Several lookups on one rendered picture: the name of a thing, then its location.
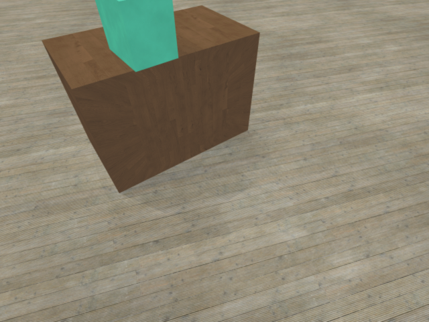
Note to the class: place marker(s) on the carton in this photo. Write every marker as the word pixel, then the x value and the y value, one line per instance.
pixel 141 32

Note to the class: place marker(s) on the pedestal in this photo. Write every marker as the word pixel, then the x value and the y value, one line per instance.
pixel 143 123

